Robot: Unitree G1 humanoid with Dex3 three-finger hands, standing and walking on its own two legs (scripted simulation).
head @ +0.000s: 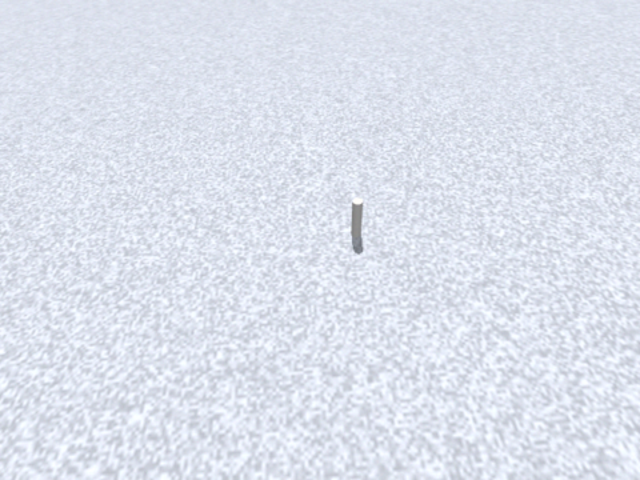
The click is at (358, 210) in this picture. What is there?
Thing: slim round
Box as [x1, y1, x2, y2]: [351, 198, 362, 237]
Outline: 360,198 354,198 352,201 351,234 355,237 360,235 362,200
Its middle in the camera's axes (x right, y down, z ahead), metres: +0.16 -0.12 +1.66
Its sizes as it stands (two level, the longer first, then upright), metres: 0.043 0.043 0.196
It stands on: the floor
